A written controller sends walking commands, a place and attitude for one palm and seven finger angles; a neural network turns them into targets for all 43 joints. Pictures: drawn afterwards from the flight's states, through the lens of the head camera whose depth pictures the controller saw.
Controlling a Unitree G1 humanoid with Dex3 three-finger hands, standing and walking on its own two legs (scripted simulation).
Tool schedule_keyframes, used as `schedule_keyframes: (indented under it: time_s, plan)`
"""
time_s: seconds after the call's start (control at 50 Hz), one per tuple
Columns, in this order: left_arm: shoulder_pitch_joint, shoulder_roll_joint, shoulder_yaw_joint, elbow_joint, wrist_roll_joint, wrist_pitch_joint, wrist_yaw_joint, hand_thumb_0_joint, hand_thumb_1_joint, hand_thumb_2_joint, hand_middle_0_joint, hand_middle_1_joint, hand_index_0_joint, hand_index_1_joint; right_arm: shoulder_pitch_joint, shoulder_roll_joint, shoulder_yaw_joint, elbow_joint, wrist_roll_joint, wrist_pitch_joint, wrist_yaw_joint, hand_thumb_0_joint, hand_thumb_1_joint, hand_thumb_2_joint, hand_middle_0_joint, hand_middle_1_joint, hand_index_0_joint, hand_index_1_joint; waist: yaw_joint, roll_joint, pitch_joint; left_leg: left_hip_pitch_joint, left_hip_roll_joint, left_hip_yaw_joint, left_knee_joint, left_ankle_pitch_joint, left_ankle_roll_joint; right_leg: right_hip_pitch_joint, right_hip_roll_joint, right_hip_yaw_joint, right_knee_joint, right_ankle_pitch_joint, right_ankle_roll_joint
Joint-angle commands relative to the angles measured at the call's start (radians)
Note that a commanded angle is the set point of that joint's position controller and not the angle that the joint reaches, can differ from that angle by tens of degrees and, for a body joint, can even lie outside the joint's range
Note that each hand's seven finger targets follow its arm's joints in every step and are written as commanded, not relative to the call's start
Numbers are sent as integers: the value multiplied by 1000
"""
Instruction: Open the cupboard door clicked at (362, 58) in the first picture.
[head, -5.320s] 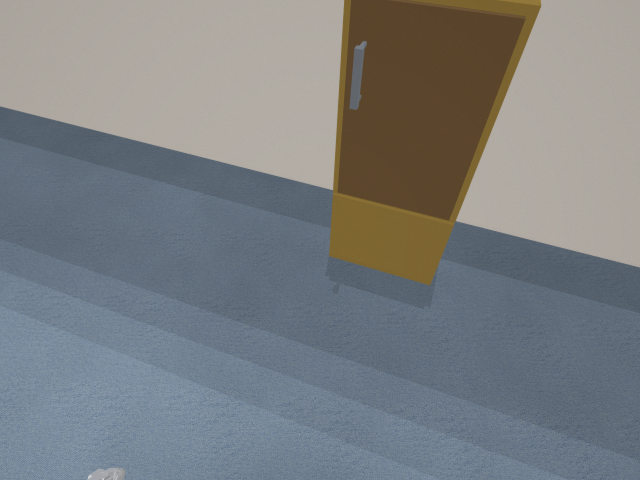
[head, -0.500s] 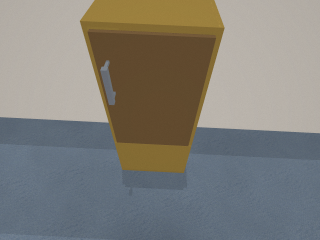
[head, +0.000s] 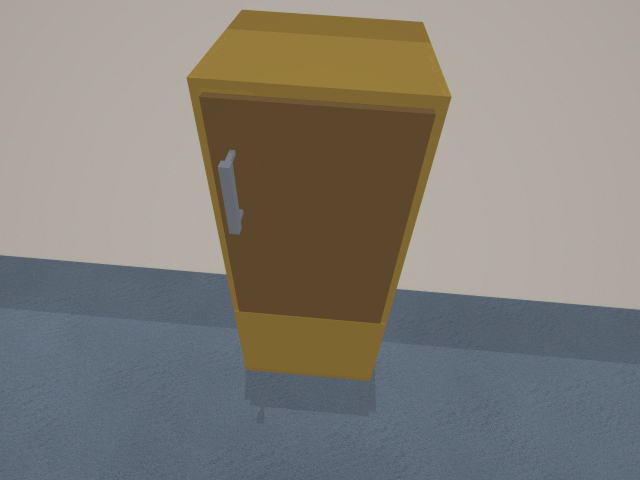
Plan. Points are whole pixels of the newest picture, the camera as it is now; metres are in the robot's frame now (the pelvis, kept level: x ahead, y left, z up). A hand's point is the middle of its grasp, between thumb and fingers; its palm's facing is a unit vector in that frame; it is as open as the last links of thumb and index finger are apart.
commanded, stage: look again from close up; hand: left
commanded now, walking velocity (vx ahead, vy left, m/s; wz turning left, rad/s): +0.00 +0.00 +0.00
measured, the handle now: (233, 193) +0.58 +0.20 +0.03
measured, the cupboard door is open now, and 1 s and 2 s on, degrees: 0 0 0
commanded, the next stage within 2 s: shuffle to correct the standing spot in 0.02 s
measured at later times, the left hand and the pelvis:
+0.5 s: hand out of the picture -0.05 +0.19 -0.18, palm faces +0.00 -0.99 -0.15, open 7.4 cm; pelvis +0.00 +0.03 +0.00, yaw -3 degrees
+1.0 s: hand out of the picture +0.03 +0.20 -0.18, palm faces +0.02 -0.99 -0.16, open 7.3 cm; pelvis +0.04 +0.05 +0.00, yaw -2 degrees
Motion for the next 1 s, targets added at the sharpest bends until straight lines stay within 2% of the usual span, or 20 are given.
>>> schedule_keyframes:
  time_s: [0.0, 0.1, 0.18, 0.22, 0.3, 0.38, 0.42, 0.46, 0.5, 0.52, 0.56, 0.58, 0.6, 0.64, 0.66, 0.68, 0.7, 0.78, 0.86, 0.98]
  plan:
    - [52, 109, 20, -34, 2, -19, 1, 0, 900, 900, -200, -300, -200, -300, 68, -113, -15, -17, 3, -9, 3, 0, -900, -900, 200, 300, 200, 300, -16, -3, 60, -29, 85, -73, -99, 231, 24, -14, -131, 124, -95, 322, 0]
    - [52, 109, 15, -22, 2, -19, 0, 0, 900, 900, -200, -300, -200, -300, 73, -117, -9, 1, 5, -10, 9, 0, -900, -900, 200, 300, 200, 300, -12, 2, 94, -54, 82, -83, -145, 156, 26, -27, -130, 128, -129, 200, 4]
    - [87, 99, 22, -13, 11, 0, -7, 0, 900, 900, -200, -300, -200, -300, 121, -108, -9, 13, -5, 12, 18, 0, -900, -900, 200, 300, 200, 300, -7, 1, 159, -145, 57, -82, -146, -181, 35, -91, -120, 150, -156, -222, -5]
    - [103, 97, 31, -20, 13, 4, -12, 0, 900, 900, -200, -300, -200, -300, 136, -110, -12, 6, -9, 16, 20, 0, -900, -900, 200, 300, 200, 300, -5, 3, 197, -197, 54, -92, -137, -257, 43, -132, -121, 171, -156, -323, -17]
    - [123, 73, 39, -23, 11, 3, -18, 0, 900, 900, -200, -300, -200, -300, 185, -105, -15, 8, -8, 9, 18, 0, -900, -900, 200, 300, 200, 300, -14, 22, 193, -201, 73, -126, -143, -287, 65, -152, -105, 146, -84, -301, -31]
    - [95, 17, 28, -38, 16, -5, -28, 0, 900, 900, -200, -300, -200, -300, 265, -139, -28, 32, -4, -9, 8, 0, -900, -900, 200, 300, 200, 300, -36, 133, 186, -110, 217, -314, -297, -369, 137, -238, -33, 13, 146, -117, -6]
    - [68, -4, 24, -51, 16, -9, -33, 0, 900, 900, -200, -300, -200, -300, 283, -134, -32, 41, -3, -20, 6, 0, -900, -900, 200, 300, 200, 300, -40, 120, 196, -34, 267, -356, -311, -263, 181, -311, -52, 2, 189, -122, 0]
    - [55, -10, 26, -50, 14, -14, -37, 0, 900, 900, -200, -300, -200, -300, 293, -118, -28, 50, -3, -26, 2, 0, -900, -900, 200, 300, 200, 300, -37, 77, 187, -11, 264, -308, -264, -77, 182, -286, -59, -5, 141, -115, -1]
    - [122, -19, 30, -26, 10, -18, -36, 0, 900, 900, -200, -300, -200, -300, 269, -106, -21, 49, 1, -31, -3, 0, -900, -900, 200, 300, 200, 300, -2, 60, 134, -89, 217, -200, -170, 49, 143, -104, -63, -4, 29, -11, -10]
    - [175, -5, 35, -6, 9, -22, -29, 0, 900, 900, -200, -300, -200, -300, 250, -79, -14, 45, 6, -33, -3, 0, -900, -900, 200, 300, 200, 300, 21, 11, 116, -194, 162, -132, -95, 58, 108, 35, -97, 52, -12, 35, -29]
    - [280, 66, 51, 39, 2, -27, -7, 0, 900, 900, -200, -300, -200, -300, 209, -22, 1, 20, 8, -31, 0, 0, -900, -900, 200, 300, 200, 300, 44, -181, 129, -390, 3, 58, 138, -70, 24, 192, -286, 280, -88, 268, -121]
    - [293, 78, 52, 47, -1, -29, 0, 0, 900, 900, -200, -300, -200, -300, 178, -12, 1, 15, 7, -23, -1, 0, -900, -900, 200, 300, 200, 300, 48, -188, 114, -372, 24, 54, 241, -185, 9, 164, -356, 323, -120, 428, -170]
    - [257, 68, 48, 37, 4, -26, 5, 0, 900, 900, -200, -300, -200, -300, 167, 2, 1, 11, 10, -15, -3, 0, -900, -900, 200, 300, 200, 300, 34, -116, 115, -340, 43, 28, 285, -215, 2, 109, -369, 300, -124, 506, -196]
    - [123, 51, 40, 8, 4, -16, 9, 0, 900, 900, -200, -300, -200, -300, 221, 40, 4, 41, 17, -6, 0, 0, -900, -900, 200, 300, 200, 300, -33, -51, 96, -176, 69, 4, 74, -90, -5, -6, -301, 169, -67, 490, -149]
    - [79, 33, 32, -3, -3, -12, 9, 0, 900, 900, -200, -300, -200, -300, 282, 40, 3, 77, 17, -11, 2, 0, -900, -900, 200, 300, 200, 300, -54, -17, 80, -62, 71, -5, -68, 177, 0, -53, -216, 87, -5, 449, -82]
    - [88, 3, 26, -4, -10, -11, 8, 0, 900, 900, -200, -300, -200, -300, 288, 5, 0, 94, 9, -19, -4, 0, -900, -900, 200, 300, 200, 300, -33, 45, 78, -15, 112, -49, -88, 416, 16, -74, -140, 43, 11, 376, -15]
    - [104, -4, 24, 1, -6, -7, 12, 0, 900, 900, -200, -300, -200, -300, 262, -20, -6, 90, 9, -18, -7, 0, -900, -900, 200, 300, 200, 300, -12, 55, 70, -28, 142, -51, -73, 495, 32, -44, -120, 36, -24, 277, 14]
    - [132, 2, 21, 24, -3, 6, 20, 0, 900, 900, -200, -300, -200, -300, 222, -29, -6, 77, 13, -18, -18, 0, -900, -900, 200, 300, 200, 300, -10, 90, 82, 18, 146, -53, -74, 777, 40, -18, -120, 39, -13, 326, 27]
    - [134, 4, 16, 27, 0, 5, 17, 0, 900, 900, -200, -300, -200, -300, 201, -37, -7, 79, 12, -16, -17, 0, -900, -900, 200, 300, 200, 300, -13, 14, 47, 44, 128, -46, -94, 654, 39, 9, -132, 41, -41, 358, 24]
    - [114, 13, 15, 23, 2, 7, 14, 0, 900, 900, -200, -300, -200, -300, 175, -56, -5, 66, 10, -13, -10, 0, -900, -900, 200, 300, 200, 300, -13, 30, 66, 23, 115, -45, -147, 489, 32, 10, -136, 46, -66, 272, 27]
